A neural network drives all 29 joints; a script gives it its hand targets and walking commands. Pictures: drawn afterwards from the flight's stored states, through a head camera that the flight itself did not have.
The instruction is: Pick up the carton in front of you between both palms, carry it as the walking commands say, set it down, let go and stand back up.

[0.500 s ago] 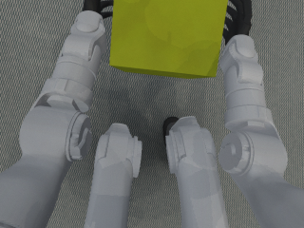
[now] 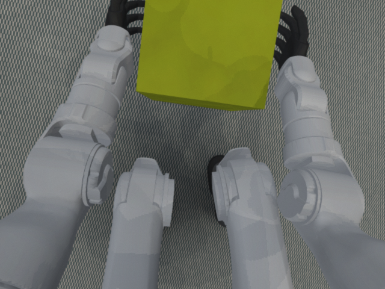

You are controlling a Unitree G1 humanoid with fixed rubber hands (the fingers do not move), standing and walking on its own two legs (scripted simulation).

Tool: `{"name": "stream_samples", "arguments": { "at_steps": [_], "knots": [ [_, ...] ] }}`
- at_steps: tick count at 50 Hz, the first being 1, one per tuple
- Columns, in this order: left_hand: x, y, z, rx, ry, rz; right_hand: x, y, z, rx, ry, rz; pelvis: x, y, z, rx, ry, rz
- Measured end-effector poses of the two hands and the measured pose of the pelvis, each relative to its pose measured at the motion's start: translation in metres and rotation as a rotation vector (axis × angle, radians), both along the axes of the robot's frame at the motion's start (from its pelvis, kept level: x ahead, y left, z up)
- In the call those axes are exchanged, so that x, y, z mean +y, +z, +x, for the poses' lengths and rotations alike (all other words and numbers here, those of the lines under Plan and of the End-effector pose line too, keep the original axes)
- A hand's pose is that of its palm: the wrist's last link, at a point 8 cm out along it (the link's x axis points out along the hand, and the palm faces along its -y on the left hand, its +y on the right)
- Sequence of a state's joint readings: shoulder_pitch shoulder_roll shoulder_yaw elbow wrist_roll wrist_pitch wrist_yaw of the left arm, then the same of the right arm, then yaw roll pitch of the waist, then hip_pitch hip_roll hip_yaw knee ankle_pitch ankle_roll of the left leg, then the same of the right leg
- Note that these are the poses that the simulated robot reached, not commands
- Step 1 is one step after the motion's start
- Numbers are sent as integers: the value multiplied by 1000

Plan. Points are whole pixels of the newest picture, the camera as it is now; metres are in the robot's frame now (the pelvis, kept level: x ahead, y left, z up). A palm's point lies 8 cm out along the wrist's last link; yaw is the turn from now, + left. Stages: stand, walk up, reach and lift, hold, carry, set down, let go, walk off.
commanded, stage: set down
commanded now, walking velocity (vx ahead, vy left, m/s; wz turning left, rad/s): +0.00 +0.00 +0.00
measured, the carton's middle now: (202, 55) +0.51 -0.07 -0.25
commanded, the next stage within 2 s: let go in 1.90 s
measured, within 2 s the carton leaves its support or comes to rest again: rests again in 0.10 s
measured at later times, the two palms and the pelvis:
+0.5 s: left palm (121, 27) +0.54 +0.08 -0.17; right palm (293, 55) +0.48 -0.22 -0.17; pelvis +0.00 +0.00 -0.01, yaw -1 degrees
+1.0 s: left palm (103, 18) +0.55 +0.11 -0.16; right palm (319, 48) +0.49 -0.26 -0.16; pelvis -0.01 -0.01 -0.01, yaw +0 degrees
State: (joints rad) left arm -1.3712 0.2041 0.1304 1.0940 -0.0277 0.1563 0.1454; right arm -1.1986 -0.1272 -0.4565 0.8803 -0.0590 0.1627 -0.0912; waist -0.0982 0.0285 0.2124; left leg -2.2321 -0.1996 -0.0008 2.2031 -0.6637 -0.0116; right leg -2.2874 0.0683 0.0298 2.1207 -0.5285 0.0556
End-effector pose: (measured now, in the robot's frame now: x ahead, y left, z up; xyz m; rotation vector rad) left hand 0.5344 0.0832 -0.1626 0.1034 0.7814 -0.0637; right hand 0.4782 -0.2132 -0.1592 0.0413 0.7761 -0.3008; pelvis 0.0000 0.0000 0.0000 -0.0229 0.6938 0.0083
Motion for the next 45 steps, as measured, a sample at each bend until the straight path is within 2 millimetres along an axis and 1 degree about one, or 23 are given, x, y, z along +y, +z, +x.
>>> {"name": "stream_samples", "arguments": {
  "at_steps": [5, 9, 23, 32, 34, 39, 41, 43, 45],
  "knots": [
    [-5, 1, 8, -10, -11, -12, -5, 0, 2, -9, -3, -3, 1, -3, -3, -25, 3, -6],
    [-5, -3, 4, 3, -26, -16, -5, -5, 3, 16, 35, -8, 1, -4, -2, -22, 2, -5],
    [-3, -6, 6, -11, -50, -44, -7, -5, 5, 21, 59, -12, 2, -8, -4, -35, -2, -13],
    [0, -9, 4, -26, -73, -43, -9, -9, 3, 9, 74, -17, 3, -11, -8, -58, 3, -16],
    [7, -15, 2, -28, -64, -13, -13, -15, 0, 16, 60, -33, 3, -11, -9, -67, 4, -14],
    [43, -30, -3, -14, 0, 44, -29, -30, -10, 31, 5, -38, -1, -12, -12, -79, 6, -9],
    [52, -36, -4, -7, 7, 53, -36, -33, -12, 28, -6, -38, -3, -13, -12, -79, 8, -7],
    [54, -36, -2, -22, 9, 48, -44, -33, -12, 11, -18, -46, -5, -14, -11, -76, 9, -5],
    [47, -30, 3, -56, 0, 27, -50, -29, -7, -23, -29, -52, -7, -15, -11, -74, 10, -4]
  ]
}}
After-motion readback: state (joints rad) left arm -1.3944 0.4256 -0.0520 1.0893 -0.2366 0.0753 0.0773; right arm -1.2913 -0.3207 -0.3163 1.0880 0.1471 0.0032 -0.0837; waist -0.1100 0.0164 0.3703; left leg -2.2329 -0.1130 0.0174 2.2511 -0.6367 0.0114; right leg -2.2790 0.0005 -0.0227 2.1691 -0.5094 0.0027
